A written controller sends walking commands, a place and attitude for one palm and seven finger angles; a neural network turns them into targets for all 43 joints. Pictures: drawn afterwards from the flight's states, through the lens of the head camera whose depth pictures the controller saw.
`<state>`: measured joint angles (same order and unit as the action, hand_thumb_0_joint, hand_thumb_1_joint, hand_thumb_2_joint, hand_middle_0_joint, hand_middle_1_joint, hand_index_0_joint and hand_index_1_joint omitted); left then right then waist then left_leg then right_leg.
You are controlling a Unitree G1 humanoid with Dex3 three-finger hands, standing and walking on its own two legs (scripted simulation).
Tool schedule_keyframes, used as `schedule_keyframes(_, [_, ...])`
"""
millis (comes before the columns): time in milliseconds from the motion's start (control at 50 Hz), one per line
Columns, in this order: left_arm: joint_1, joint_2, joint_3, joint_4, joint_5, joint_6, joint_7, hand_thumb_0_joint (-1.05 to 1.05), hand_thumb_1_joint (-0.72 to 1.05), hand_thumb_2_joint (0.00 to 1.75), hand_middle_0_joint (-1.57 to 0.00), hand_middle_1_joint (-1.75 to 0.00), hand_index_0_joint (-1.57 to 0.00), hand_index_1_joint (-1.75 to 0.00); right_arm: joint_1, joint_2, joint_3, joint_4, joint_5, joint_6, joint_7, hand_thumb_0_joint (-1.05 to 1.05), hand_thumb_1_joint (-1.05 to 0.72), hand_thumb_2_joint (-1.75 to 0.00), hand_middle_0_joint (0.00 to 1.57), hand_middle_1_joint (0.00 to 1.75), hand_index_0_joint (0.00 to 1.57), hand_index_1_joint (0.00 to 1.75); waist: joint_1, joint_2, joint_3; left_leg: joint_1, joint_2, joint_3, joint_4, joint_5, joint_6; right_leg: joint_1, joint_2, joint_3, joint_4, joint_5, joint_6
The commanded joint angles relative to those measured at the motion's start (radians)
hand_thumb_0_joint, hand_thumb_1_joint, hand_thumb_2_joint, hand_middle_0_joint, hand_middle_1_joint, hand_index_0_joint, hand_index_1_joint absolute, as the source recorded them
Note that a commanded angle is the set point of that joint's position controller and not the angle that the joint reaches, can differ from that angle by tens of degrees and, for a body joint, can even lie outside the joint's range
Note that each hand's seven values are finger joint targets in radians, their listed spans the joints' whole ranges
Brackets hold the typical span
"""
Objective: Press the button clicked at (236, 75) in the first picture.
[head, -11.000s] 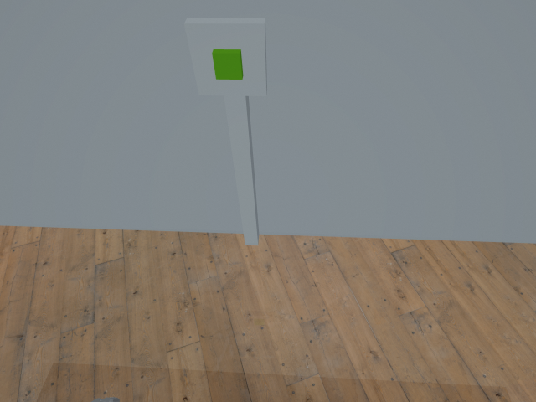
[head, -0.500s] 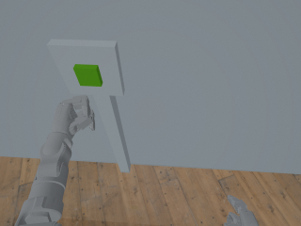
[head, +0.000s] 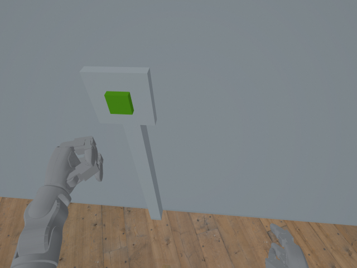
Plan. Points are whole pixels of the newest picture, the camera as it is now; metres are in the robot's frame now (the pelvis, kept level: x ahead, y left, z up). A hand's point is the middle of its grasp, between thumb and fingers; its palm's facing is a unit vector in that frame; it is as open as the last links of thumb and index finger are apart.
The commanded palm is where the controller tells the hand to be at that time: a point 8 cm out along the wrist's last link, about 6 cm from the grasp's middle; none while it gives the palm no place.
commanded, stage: draw the hand back to the body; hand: left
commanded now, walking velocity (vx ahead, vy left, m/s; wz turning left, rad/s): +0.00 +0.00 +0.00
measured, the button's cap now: (120, 102) +0.51 +0.21 +0.11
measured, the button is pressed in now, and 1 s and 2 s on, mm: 0 0 0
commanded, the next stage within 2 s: step back with the hand held close in 0.96 s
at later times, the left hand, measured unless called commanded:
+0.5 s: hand (57, 181) +0.22 +0.23 +0.16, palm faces +0.35 -0.87 -0.34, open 3.1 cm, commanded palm +0.17 +0.28 +0.18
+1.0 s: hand (34, 192) +0.19 +0.25 +0.18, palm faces +0.42 -0.83 -0.37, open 3.1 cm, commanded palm +0.14 +0.29 +0.19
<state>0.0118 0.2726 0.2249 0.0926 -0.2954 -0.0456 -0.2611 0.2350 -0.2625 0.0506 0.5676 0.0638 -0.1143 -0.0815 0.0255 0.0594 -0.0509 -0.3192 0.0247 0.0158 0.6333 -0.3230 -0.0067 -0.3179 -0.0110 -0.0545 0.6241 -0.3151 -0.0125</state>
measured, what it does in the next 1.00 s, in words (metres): stands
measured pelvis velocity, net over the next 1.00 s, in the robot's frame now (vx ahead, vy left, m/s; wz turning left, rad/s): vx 0.01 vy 0.01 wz -0.02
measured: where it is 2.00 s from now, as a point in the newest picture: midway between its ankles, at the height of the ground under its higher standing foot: outside the picture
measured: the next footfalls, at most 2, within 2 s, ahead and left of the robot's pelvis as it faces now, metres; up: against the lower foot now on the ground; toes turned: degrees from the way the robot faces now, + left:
none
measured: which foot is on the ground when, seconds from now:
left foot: down 0.00-1.00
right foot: down 0.00-1.00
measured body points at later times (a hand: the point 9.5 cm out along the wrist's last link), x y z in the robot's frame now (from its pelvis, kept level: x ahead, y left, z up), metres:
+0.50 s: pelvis +0.02 +0.01 +0.02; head -0.01 -0.02 +0.47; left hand +0.20 +0.28 +0.18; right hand +0.20 -0.21 -0.07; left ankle +0.01 +0.12 -0.73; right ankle +0.01 -0.11 -0.73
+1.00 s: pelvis +0.01 +0.01 +0.02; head -0.01 -0.01 +0.47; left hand +0.16 +0.29 +0.20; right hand +0.20 -0.20 -0.06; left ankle +0.01 +0.12 -0.73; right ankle +0.01 -0.11 -0.73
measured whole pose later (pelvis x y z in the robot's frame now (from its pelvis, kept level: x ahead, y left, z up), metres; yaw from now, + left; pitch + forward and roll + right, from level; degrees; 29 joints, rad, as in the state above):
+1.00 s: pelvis +0.01 +0.01 +0.02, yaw -1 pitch -6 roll -1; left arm 0.53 0.30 0.28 -0.48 -0.05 -0.09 0.12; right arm 0.20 -0.21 0.03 0.62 -0.01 -0.12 -0.08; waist 0.08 0.07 0.02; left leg -0.08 0.02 0.04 0.43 -0.26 0.00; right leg -0.07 0.00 -0.03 0.39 -0.22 0.00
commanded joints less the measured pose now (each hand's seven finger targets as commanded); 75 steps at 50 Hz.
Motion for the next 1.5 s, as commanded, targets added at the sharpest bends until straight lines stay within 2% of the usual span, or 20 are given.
schedule_keyframes(0, [-0.18, 0.194, 0.043, -0.355, 0.127, -0.076, 0.201, 0.0, 0.9, 0.9, -1.3, -1.5, -1.3, -1.5, -0.161, -0.081, -0.045, -0.135, -0.035, -0.081, -0.026, 0.0, -0.9, -0.9, 0.2, 0.3, 0.2, 0.3, 0.002, -0.089, -0.036, 0.07, -0.022, -0.003, -0.166, 0.053, 0.039, 0.048, -0.003, 0.053, -0.234, 0.041, 0.002])
schedule_keyframes(60, [-0.062, 0.169, 0.017, -0.416, 0.181, -0.08, 0.296, 0.0, 0.9, 0.9, -1.3, -1.5, -1.3, -1.5, -0.16, -0.073, -0.041, -0.114, -0.042, -0.067, -0.025, 0.0, -0.9, -0.9, 0.2, 0.3, 0.2, 0.3, 0.011, -0.017, -0.059, 0.141, -0.016, 0.005, -0.207, 0.091, 0.038, 0.118, -0.004, 0.044, -0.245, 0.082, -0.001])
schedule_keyframes(80, [-0.037, 0.189, 0.034, -0.418, 0.189, -0.083, 0.313, 0.0, 0.9, 0.9, -1.3, -1.5, -1.3, -1.5, -0.161, -0.076, -0.044, -0.104, -0.048, -0.064, -0.025, 0.0, -0.9, -0.9, 0.2, 0.3, 0.2, 0.3, 0.014, -0.064, -0.058, 0.149, -0.014, 0.006, -0.216, 0.107, 0.041, 0.137, 0.0, 0.044, -0.263, 0.095, 0.001])
schedule_keyframes(160, [0.011, 0.184, 0.041, -0.497, 0.218, -0.096, 0.354, 0.0, 0.9, 0.9, -1.3, -1.5, -1.3, -1.5, -0.172, -0.066, -0.042, -0.099, -0.057, -0.051, -0.022, 0.0, -0.9, -0.9, 0.2, 0.3, 0.2, 0.3, 0.014, -0.013, -0.054, 0.205, -0.011, 0.009, -0.26, 0.147, 0.036, 0.183, 0.002, 0.037, -0.281, 0.136, -0.003])
schedule_keyframes(180, [0.038, 0.185, 0.041, -0.504, 0.222, -0.098, 0.357, 0.0, 0.9, 0.9, -1.3, -1.5, -1.3, -1.5, -0.177, -0.07, -0.044, -0.095, -0.061, -0.052, -0.021, 0.0, -0.9, -0.9, 0.2, 0.3, 0.2, 0.3, 0.017, -0.043, -0.054, 0.209, -0.01, 0.01, -0.263, 0.161, 0.038, 0.197, 0.005, 0.039, -0.294, 0.143, -0.002])
schedule_keyframes(220, [0.08, 0.173, 0.04, -0.541, 0.229, -0.1, 0.364, 0.0, 0.9, 0.9, -1.3, -1.5, -1.3, -1.5, -0.18, -0.065, -0.044, -0.098, -0.062, -0.047, -0.017, 0.0, -0.9, -0.9, 0.2, 0.3, 0.2, 0.3, 0.019, -0.001, -0.046, 0.227, -0.011, 0.011, -0.273, 0.2, 0.035, 0.217, 0.003, 0.036, -0.288, 0.188, -0.004])
schedule_keyframes(380, [0.263, 0.181, 0.079, -0.656, 0.242, -0.098, 0.375, 0.0, 0.9, 0.9, -1.3, -1.5, -1.3, -1.5, -0.184, -0.066, -0.055, -0.101, -0.073, -0.044, 0.0, 0.0, -0.9, -0.9, 0.2, 0.3, 0.2, 0.3, 0.032, -0.041, -0.015, 0.241, -0.006, 0.01, -0.279, 0.272, 0.031, 0.243, 0.012, 0.029, -0.3, 0.248, -0.002])
schedule_keyframes(420, [0.298, 0.178, 0.088, -0.678, 0.242, -0.098, 0.377, 0.0, 0.9, 0.9, -1.3, -1.5, -1.3, -1.5, -0.183, -0.061, -0.055, -0.105, -0.073, -0.039, 0.001, 0.0, -0.9, -0.9, 0.2, 0.3, 0.2, 0.3, 0.034, -0.011, -0.001, 0.238, -0.004, 0.009, -0.282, 0.273, 0.028, 0.241, 0.009, 0.027, -0.293, 0.245, -0.003])
schedule_keyframes(600, [0.461, 0.198, 0.157, -0.774, 0.242, -0.107, 0.381, 0.0, 0.9, 0.9, -1.3, -1.5, -1.3, -1.5, -0.17, -0.052, -0.061, -0.113, -0.074, -0.052, 0.005, 0.0, -0.9, -0.9, 0.2, 0.3, 0.2, 0.3, 0.047, -0.028, -0.001, 0.233, 0.001, 0.009, -0.26, 0.334, 0.022, 0.25, 0.012, 0.029, -0.276, 0.305, -0.002])
schedule_keyframes(660, [0.479, 0.211, 0.179, -0.81, 0.241, -0.111, 0.384, 0.0, 0.9, 0.9, -1.3, -1.5, -1.3, -1.5, -0.17, -0.05, -0.062, -0.116, -0.073, -0.057, 0.004, 0.0, -0.9, -0.9, 0.2, 0.3, 0.2, 0.3, 0.051, -0.015, 0.009, 0.23, 0.003, 0.008, -0.258, 0.313, 0.022, 0.238, 0.014, 0.03, -0.281, 0.286, -0.003])
schedule_keyframes(720, [0.46, 0.179, 0.146, -0.775, 0.245, -0.106, 0.383, 0.0, 0.9, 0.9, -1.3, -1.5, -1.3, -1.5, -0.164, -0.054, -0.062, -0.107, -0.072, -0.059, 0.0, 0.0, -0.9, -0.9, 0.2, 0.3, 0.2, 0.3, 0.038, -0.026, 0.053, 0.223, 0.003, 0.009, -0.262, 0.283, 0.023, 0.21, 0.014, 0.027, -0.291, 0.252, 0.0])
schedule_keyframes(980, [0.456, 0.201, 0.17, -0.795, 0.248, -0.112, 0.393, 0.0, 0.9, 0.9, -1.3, -1.5, -1.3, -1.5, -0.173, -0.049, -0.062, -0.104, -0.076, -0.073, -0.006, 0.0, -0.9, -0.9, 0.2, 0.3, 0.2, 0.3, 0.052, 0.003, 0.029, 0.228, -0.001, 0.007, -0.265, 0.26, 0.022, 0.23, 0.014, 0.04, -0.306, 0.231, -0.006])
schedule_keyframes(1060, [0.398, 0.2, 0.165, -0.767, 0.248, -0.111, 0.397, 0.0, 0.9, 0.9, -1.3, -1.5, -1.3, -1.5, -0.168, -0.052, -0.063, -0.093, -0.076, -0.072, -0.006, 0.0, -0.9, -0.9, 0.2, 0.3, 0.2, 0.3, 0.041, -0.002, 0.042, 0.223, -0.002, 0.009, -0.271, 0.243, 0.021, 0.22, 0.011, 0.036, -0.304, 0.216, -0.004])
schedule_keyframes(1080, [0.223, 0.36, 0.337, -0.833, 0.244, -0.166, 0.406, 0.0, 0.9, 0.9, -1.3, -1.5, -1.3, -1.5, -0.147, -0.066, -0.049, -0.143, -0.068, -0.042, -0.001, 0.0, -0.9, -0.9, 0.2, 0.3, 0.2, 0.3, 0.0, 0.026, 0.161, 0.129, 0.006, -0.013, -0.273, 0.145, 0.032, 0.121, -0.025, 0.133, -0.359, 0.216, -0.004])
schedule_keyframes(1100, [0.391, 0.247, 0.253, -0.732, 0.242, -0.168, 0.391, 0.0, 0.9, 0.9, -1.3, -1.5, -1.3, -1.5, -0.156, -0.06, -0.063, -0.118, -0.072, -0.026, -0.003, 0.0, -0.9, -0.9, 0.2, 0.3, 0.2, 0.3, -0.003, -0.075, 0.112, 0.138, 0.01, -0.02, -0.243, 0.143, 0.04, 0.099, -0.048, 0.138, -0.373, 0.21, -0.004])
schedule_keyframes(1140, [0.501, 0.184, 0.189, -0.72, 0.248, -0.166, 0.376, 0.0, 0.9, 0.9, -1.3, -1.5, -1.3, -1.5, -0.152, -0.073, -0.073, -0.131, -0.076, 0.006, 0.008, 0.0, -0.9, -0.9, 0.2, 0.3, 0.2, 0.3, -0.011, -0.083, 0.048, 0.168, 0.016, -0.008, -0.232, 0.199, 0.042, 0.106, -0.056, 0.131, -0.359, 0.258, 0.0])
schedule_keyframes(1200, [0.55, 0.203, 0.199, -0.759, 0.252, -0.173, 0.381, 0.0, 0.9, 0.9, -1.3, -1.5, -1.3, -1.5, -0.155, -0.078, -0.083, -0.146, -0.073, 0.032, 0.008, 0.0, -0.9, -0.9, 0.2, 0.3, 0.2, 0.3, -0.012, -0.036, -0.031, 0.154, 0.028, -0.009, -0.241, 0.271, 0.041, 0.147, -0.053, 0.107, -0.305, 0.329, 0.008])
schedule_keyframes(1280, [0.594, 0.263, 0.258, -0.828, 0.252, -0.181, 0.397, 0.0, 0.9, 0.9, -1.3, -1.5, -1.3, -1.5, -0.16, -0.077, -0.096, -0.174, -0.066, 0.059, 0.002, 0.0, -0.9, -0.9, 0.2, 0.3, 0.2, 0.3, -0.009, -0.037, -0.117, 0.133, 0.042, -0.016, -0.228, 0.368, 0.039, 0.194, -0.047, 0.088, -0.237, 0.421, 0.015])
schedule_keyframes(1360, [0.628, 0.268, 0.273, -0.86, 0.25, -0.189, 0.406, 0.0, 0.9, 0.9, -1.3, -1.5, -1.3, -1.5, -0.153, -0.071, -0.103, -0.196, -0.059, 0.067, -0.001, 0.0, -0.9, -0.9, 0.2, 0.3, 0.2, 0.3, -0.01, -0.023, -0.128, 0.087, 0.057, -0.024, -0.222, 0.41, 0.04, 0.202, -0.037, 0.081, -0.174, 0.466, 0.02])
schedule_keyframes(1480, [0.625, 0.256, 0.266, -0.865, 0.258, -0.202, 0.416, 0.0, 0.9, 0.9, -1.3, -1.5, -1.3, -1.5, -0.148, -0.083, -0.107, -0.199, -0.057, 0.05, -0.004, 0.0, -0.9, -0.9, 0.2, 0.3, 0.2, 0.3, -0.014, 0.005, -0.065, -0.071, 0.078, -0.054, -0.264, 0.164, 0.061, 0.185, -0.026, 0.099, -0.135, 0.3, 0.025])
